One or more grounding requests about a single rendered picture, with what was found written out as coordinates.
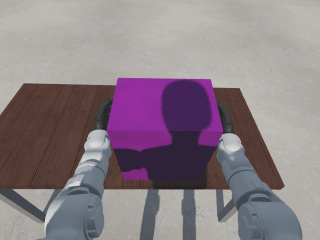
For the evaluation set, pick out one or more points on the right robot forearm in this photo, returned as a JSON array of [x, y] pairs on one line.
[[241, 177]]

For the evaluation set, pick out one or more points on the right robot upper arm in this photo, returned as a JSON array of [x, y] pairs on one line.
[[258, 220]]

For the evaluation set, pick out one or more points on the left robot upper arm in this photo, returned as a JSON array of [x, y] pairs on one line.
[[75, 217]]

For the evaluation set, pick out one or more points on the robot left hand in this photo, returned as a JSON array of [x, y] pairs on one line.
[[102, 116]]

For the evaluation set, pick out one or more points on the table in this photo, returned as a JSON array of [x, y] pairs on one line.
[[44, 128]]

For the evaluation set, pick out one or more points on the left robot forearm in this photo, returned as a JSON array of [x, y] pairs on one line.
[[91, 171]]

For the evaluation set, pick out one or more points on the robot right hand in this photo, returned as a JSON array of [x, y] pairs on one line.
[[225, 118]]

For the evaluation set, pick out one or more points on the carton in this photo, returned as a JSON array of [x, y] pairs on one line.
[[164, 128]]

